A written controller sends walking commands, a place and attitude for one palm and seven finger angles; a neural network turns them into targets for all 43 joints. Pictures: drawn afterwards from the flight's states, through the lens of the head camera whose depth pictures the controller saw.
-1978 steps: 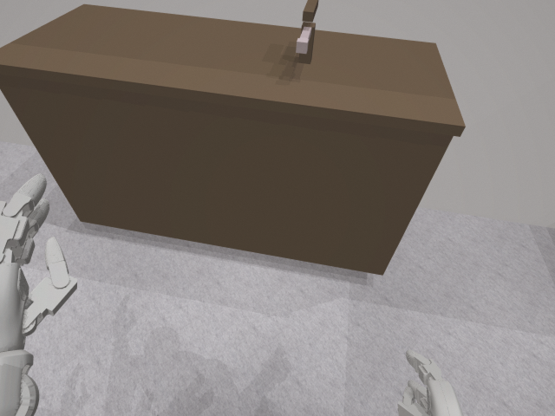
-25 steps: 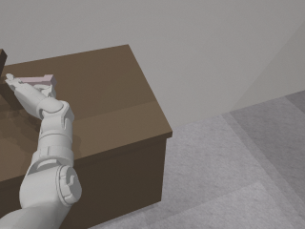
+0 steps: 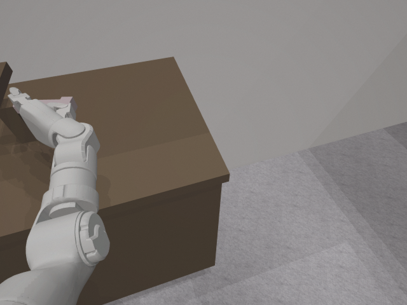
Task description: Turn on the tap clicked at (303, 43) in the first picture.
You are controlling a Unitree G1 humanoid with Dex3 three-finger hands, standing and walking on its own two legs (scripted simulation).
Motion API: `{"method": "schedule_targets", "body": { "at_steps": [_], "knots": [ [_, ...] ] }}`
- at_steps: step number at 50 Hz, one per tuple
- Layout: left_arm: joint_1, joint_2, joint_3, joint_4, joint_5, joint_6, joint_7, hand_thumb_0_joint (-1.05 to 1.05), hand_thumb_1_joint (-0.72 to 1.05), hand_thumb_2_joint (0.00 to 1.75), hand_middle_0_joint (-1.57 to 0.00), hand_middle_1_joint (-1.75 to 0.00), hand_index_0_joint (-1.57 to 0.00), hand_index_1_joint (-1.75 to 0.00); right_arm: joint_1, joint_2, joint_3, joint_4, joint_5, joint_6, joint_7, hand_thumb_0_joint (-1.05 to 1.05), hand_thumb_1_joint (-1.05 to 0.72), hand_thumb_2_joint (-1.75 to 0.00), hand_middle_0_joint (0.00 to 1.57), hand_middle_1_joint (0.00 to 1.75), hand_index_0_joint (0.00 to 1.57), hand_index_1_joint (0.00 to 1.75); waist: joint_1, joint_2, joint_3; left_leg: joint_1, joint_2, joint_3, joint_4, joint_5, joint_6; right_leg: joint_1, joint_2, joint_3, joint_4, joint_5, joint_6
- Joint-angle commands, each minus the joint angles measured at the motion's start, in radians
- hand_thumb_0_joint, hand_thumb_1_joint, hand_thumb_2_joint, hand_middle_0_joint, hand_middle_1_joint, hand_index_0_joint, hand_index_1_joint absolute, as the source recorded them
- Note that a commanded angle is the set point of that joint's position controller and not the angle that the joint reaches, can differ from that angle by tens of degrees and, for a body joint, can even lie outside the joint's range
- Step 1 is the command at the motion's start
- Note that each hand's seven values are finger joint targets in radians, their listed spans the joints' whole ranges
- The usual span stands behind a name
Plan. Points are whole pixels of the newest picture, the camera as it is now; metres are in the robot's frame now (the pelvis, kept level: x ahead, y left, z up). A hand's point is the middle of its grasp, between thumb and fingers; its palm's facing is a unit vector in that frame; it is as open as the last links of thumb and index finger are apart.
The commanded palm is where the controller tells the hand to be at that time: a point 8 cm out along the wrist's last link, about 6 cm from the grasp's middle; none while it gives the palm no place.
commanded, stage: lift the hand up off the lever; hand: left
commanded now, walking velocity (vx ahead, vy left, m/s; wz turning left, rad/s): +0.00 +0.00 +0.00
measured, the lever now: (67, 105) +0.50 +0.31 +0.13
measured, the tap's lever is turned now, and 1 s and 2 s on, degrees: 73 73 73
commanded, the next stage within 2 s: draw the hand back beside the body in 1.44 s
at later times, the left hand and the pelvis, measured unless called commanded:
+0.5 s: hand (58, 106) +0.42 +0.27 +0.19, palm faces +0.83 -0.55 -0.06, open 7.8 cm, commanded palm +0.37 +0.29 +0.19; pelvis -0.01 +0.00 +0.01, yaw +0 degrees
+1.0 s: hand (58, 97) +0.43 +0.27 +0.21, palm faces +0.82 -0.56 -0.06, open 7.8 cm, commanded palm +0.37 +0.29 +0.21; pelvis +0.00 +0.00 +0.01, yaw -1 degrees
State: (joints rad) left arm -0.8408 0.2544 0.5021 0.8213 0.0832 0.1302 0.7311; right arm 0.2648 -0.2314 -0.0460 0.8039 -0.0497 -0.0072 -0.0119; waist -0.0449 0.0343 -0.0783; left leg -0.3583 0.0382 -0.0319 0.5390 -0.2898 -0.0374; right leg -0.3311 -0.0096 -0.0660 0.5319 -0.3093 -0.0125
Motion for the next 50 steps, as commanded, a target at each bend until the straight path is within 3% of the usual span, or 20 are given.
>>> {"method": "schedule_targets", "body": {
  "at_steps": [1,6,7,10,11,12,15,17,20,22,24,28,31,34,37,40,46,47,48,50],
  "knots": [
    [-0.449,0.264,-0.031,-0.286,0.042,-0.061,-0.003,0.00,0.90,0.90,-0.15,-0.15,-0.15,-0.15,0.022,-0.132,-0.042,-0.099,0.001,-0.029,-0.003,0.00,-0.90,-0.90,0.20,0.30,0.20,0.30,0.014,0.003,-0.358,0.137,-0.039,0.060,-0.023,0.422,0.052,0.208,0.016,-0.006,-0.029,0.464,0.002],
    [-0.376,0.199,-0.069,-0.323,0.015,-0.024,-0.023,0.00,0.90,0.90,-0.15,-0.15,-0.15,-0.15,0.009,-0.134,-0.041,-0.098,0.013,-0.038,-0.003,0.00,-0.90,-0.90,0.20,0.30,0.20,0.30,0.016,-0.024,-0.295,0.142,-0.034,0.061,-0.047,0.421,0.051,0.216,0.020,-0.012,-0.050,0.447,0.002],
    [-0.354,0.220,-0.042,-0.322,0.011,-0.014,-0.024,0.00,0.90,0.90,-0.15,-0.15,-0.15,-0.15,0.004,-0.138,-0.042,-0.094,0.013,-0.037,-0.006,0.00,-0.90,-0.90,0.20,0.30,0.20,0.30,0.029,-0.015,-0.284,0.145,-0.034,0.060,-0.057,0.414,0.050,0.220,0.021,-0.013,-0.058,0.430,-0.001],
    [-0.371,0.187,-0.072,-0.347,-0.004,0.013,-0.030,0.00,0.90,0.90,-0.15,-0.15,-0.15,-0.15,-0.020,-0.134,-0.035,-0.098,0.022,-0.047,-0.011,0.00,-0.90,-0.90,0.20,0.30,0.20,0.30,0.023,-0.044,-0.241,0.137,-0.037,0.065,-0.077,0.368,0.055,0.215,0.019,-0.012,-0.079,0.394,0.004],
    [-0.390,0.210,-0.056,-0.353,-0.004,0.016,-0.027,0.00,0.90,0.90,-0.15,-0.15,-0.15,-0.15,-0.021,-0.136,-0.036,-0.093,0.022,-0.050,-0.013,0.00,-0.90,-0.90,0.20,0.30,0.20,0.30,0.021,-0.051,-0.235,0.138,-0.038,0.063,-0.080,0.355,0.056,0.214,0.017,-0.009,-0.085,0.383,0.005],
    [-0.400,0.220,-0.051,-0.378,-0.001,0.017,-0.024,0.00,0.90,0.90,-0.15,-0.15,-0.15,-0.15,-0.031,-0.135,-0.035,-0.087,0.020,-0.051,-0.015,0.00,-0.90,-0.90,0.20,0.30,0.20,0.30,0.029,-0.018,-0.229,0.146,-0.037,0.062,-0.087,0.351,0.053,0.210,0.017,-0.008,-0.088,0.367,0.002],
    [-0.428,0.203,-0.074,-0.431,0.010,0.015,-0.011,0.00,0.90,0.90,-0.15,-0.15,-0.15,-0.15,-0.042,-0.124,-0.034,-0.091,0.013,-0.066,-0.013,0.00,-0.90,-0.90,0.20,0.30,0.20,0.30,0.030,-0.002,-0.266,0.166,-0.039,0.067,-0.086,0.363,0.052,0.217,0.015,-0.005,-0.084,0.379,0.000],
    [-0.431,0.251,-0.043,-0.444,0.022,0.017,-0.006,0.00,0.90,0.90,-0.15,-0.15,-0.15,-0.15,-0.042,-0.127,-0.035,-0.082,0.008,-0.066,-0.017,0.00,-0.90,-0.90,0.20,0.30,0.20,0.30,0.037,0.012,-0.275,0.174,-0.037,0.060,-0.089,0.366,0.047,0.222,0.016,-0.004,-0.085,0.366,-0.004],
    [-0.420,0.185,-0.094,-0.420,0.018,0.037,-0.015,0.00,0.90,0.90,-0.15,-0.15,-0.15,-0.15,-0.058,-0.121,-0.032,-0.088,0.012,-0.072,-0.019,0.00,-0.90,-0.90,0.20,0.30,0.20,0.30,0.028,-0.014,-0.261,0.173,-0.038,0.068,-0.090,0.358,0.048,0.215,0.015,-0.005,-0.087,0.370,-0.001],
    [-0.422,0.223,-0.067,-0.373,0.016,0.054,-0.022,0.00,0.90,0.90,-0.15,-0.15,-0.15,-0.15,-0.060,-0.129,-0.029,-0.078,0.014,-0.068,-0.027,0.00,-0.90,-0.90,0.20,0.30,0.20,0.30,0.028,-0.030,-0.236,0.163,-0.041,0.065,-0.101,0.318,0.050,0.210,0.013,-0.003,-0.105,0.332,0.001],
    [-0.431,0.196,-0.093,-0.352,0.006,0.064,-0.031,0.00,0.90,0.90,-0.15,-0.15,-0.15,-0.15,-0.070,-0.125,-0.025,-0.086,0.022,-0.070,-0.031,0.00,-0.90,-0.90,0.20,0.30,0.20,0.30,0.024,-0.051,-0.223,0.155,-0.043,0.065,-0.108,0.294,0.052,0.206,0.011,-0.001,-0.112,0.311,0.004],
    [-0.466,0.161,-0.124,-0.354,0.002,0.064,-0.029,0.00,0.90,0.90,-0.15,-0.15,-0.15,-0.15,-0.073,-0.120,-0.021,-0.086,0.022,-0.074,-0.029,0.00,-0.90,-0.90,0.20,0.30,0.20,0.30,0.021,-0.010,-0.235,0.178,-0.044,0.061,-0.109,0.308,0.047,0.196,0.010,-0.002,-0.113,0.315,-0.001],
    [-0.481,0.171,-0.115,-0.328,0.003,0.070,-0.021,0.00,0.90,0.90,-0.15,-0.15,-0.15,-0.15,-0.080,-0.122,-0.020,-0.084,0.022,-0.074,-0.029,0.00,-0.90,-0.90,0.20,0.30,0.20,0.30,0.017,-0.051,-0.220,0.161,-0.047,0.061,-0.110,0.281,0.051,0.189,0.009,-0.003,-0.121,0.293,0.004],
    [-0.510,0.188,-0.101,-0.350,0.008,0.064,-0.010,0.00,0.90,0.90,-0.15,-0.15,-0.15,-0.15,-0.079,-0.119,-0.023,-0.084,0.019,-0.075,-0.028,0.00,-0.90,-0.90,0.20,0.30,0.20,0.30,0.026,-0.027,-0.255,0.177,-0.047,0.060,-0.107,0.309,0.047,0.202,0.011,-0.002,-0.113,0.314,0.000],
    [-0.470,0.255,-0.042,-0.381,0.013,0.066,-0.003,0.00,0.90,0.90,-0.15,-0.15,-0.15,-0.15,-0.075,-0.123,-0.029,-0.088,0.014,-0.066,-0.030,0.00,-0.90,-0.90,0.20,0.30,0.20,0.30,0.054,-0.023,-0.310,0.186,-0.045,0.063,-0.105,0.366,0.043,0.255,0.010,-0.001,-0.102,0.381,-0.002],
    [-0.484,0.210,-0.085,-0.383,0.018,0.080,-0.008,0.00,0.90,0.90,-0.15,-0.15,-0.15,-0.15,-0.073,-0.119,-0.024,-0.092,0.015,-0.067,-0.028,0.00,-0.90,-0.90,0.20,0.30,0.20,0.30,0.038,-0.032,-0.292,0.190,-0.040,0.069,-0.106,0.387,0.044,0.250,0.009,-0.005,-0.099,0.403,-0.001],
    [-0.427,0.180,-0.098,-0.432,0.000,0.107,-0.025,0.00,0.90,0.90,-0.15,-0.15,-0.15,-0.15,-0.088,-0.117,-0.027,-0.101,0.026,-0.074,-0.028,0.00,-0.90,-0.90,0.20,0.30,0.20,0.30,0.053,-0.022,-0.273,0.208,-0.038,0.076,-0.120,0.403,0.046,0.263,0.015,-0.005,-0.111,0.409,-0.002],
    [-0.427,0.206,-0.079,-0.431,-0.001,0.111,-0.027,0.00,0.90,0.90,-0.15,-0.15,-0.15,-0.15,-0.086,-0.122,-0.027,-0.092,0.026,-0.071,-0.029,0.00,-0.90,-0.90,0.20,0.30,0.20,0.30,0.056,-0.020,-0.268,0.208,-0.038,0.069,-0.127,0.395,0.042,0.267,0.017,-0.009,-0.115,0.390,-0.004],
    [-0.426,0.182,-0.097,-0.439,-0.005,0.116,-0.029,0.00,0.90,0.90,-0.15,-0.15,-0.15,-0.15,-0.093,-0.118,-0.025,-0.097,0.028,-0.074,-0.028,0.00,-0.90,-0.90,0.20,0.30,0.20,0.30,0.054,-0.010,-0.262,0.212,-0.037,0.076,-0.128,0.396,0.044,0.261,0.014,-0.006,-0.117,0.395,-0.003],
    [-0.416,0.202,-0.083,-0.422,-0.009,0.132,-0.033,0.00,0.90,0.90,-0.15,-0.15,-0.15,-0.15,-0.094,-0.121,-0.022,-0.094,0.032,-0.074,-0.031,0.00,-0.90,-0.90,0.20,0.30,0.20,0.30,0.056,-0.051,-0.240,0.192,-0.039,0.075,-0.137,0.371,0.047,0.269,0.013,-0.006,-0.127,0.382,0.001]
  ]
}}
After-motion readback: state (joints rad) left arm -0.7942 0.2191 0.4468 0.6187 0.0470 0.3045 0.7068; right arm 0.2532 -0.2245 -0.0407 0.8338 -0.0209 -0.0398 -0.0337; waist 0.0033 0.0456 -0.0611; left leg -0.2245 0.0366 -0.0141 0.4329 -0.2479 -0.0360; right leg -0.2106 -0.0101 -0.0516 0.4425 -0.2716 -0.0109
